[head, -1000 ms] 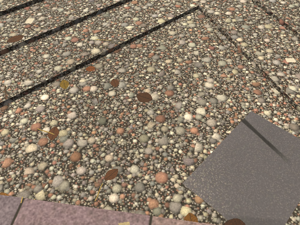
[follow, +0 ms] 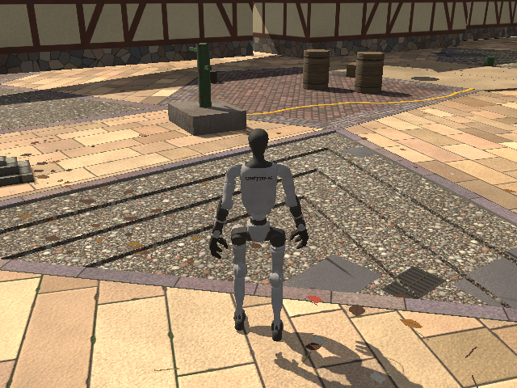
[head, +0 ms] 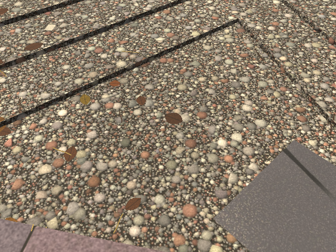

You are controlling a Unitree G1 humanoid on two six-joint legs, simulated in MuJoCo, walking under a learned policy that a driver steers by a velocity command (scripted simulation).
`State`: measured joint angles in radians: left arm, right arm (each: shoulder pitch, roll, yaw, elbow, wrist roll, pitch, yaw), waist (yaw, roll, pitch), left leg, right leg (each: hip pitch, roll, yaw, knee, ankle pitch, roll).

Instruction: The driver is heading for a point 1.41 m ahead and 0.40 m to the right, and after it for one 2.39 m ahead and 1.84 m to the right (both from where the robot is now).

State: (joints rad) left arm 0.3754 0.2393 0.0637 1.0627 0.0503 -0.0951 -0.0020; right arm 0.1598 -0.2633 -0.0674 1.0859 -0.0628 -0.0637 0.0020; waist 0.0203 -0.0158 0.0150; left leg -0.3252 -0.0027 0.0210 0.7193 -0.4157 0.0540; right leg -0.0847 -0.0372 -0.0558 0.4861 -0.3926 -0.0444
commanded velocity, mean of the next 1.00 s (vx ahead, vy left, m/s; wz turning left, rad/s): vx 0.87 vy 0.00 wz -0.59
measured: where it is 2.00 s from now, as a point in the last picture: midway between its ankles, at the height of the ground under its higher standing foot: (252, 122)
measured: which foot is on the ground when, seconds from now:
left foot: up 0.00-0.12, down 0.14-0.58, up 0.60-1.00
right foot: down 0.00-0.14, up 0.16-0.54, down 0.56-1.00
